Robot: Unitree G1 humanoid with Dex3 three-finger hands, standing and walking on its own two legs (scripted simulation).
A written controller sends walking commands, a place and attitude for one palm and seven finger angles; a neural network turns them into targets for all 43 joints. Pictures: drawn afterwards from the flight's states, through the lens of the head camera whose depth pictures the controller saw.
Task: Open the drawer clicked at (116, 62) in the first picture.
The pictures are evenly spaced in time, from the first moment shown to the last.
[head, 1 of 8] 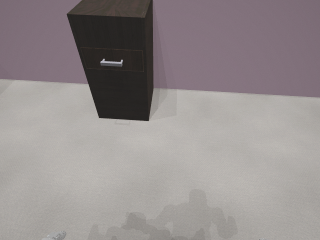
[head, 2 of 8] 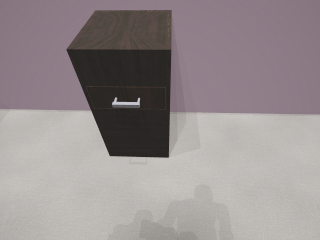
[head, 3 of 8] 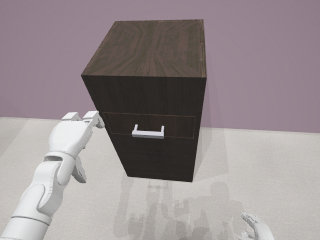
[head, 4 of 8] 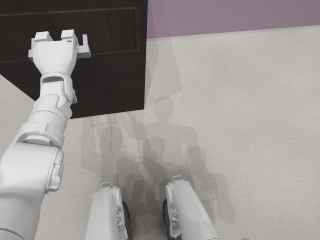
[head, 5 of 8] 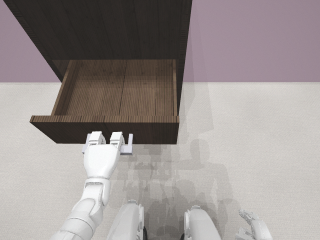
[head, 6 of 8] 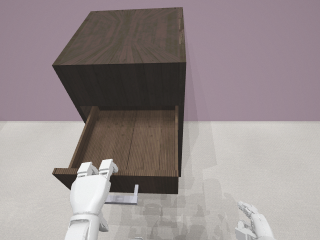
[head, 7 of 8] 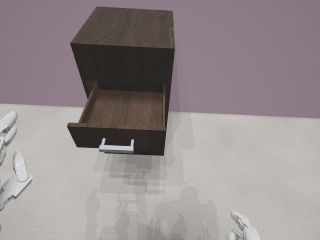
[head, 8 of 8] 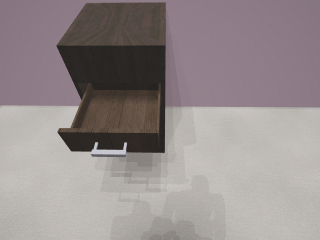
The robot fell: no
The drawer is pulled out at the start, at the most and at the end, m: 0.00 0.30 0.29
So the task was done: yes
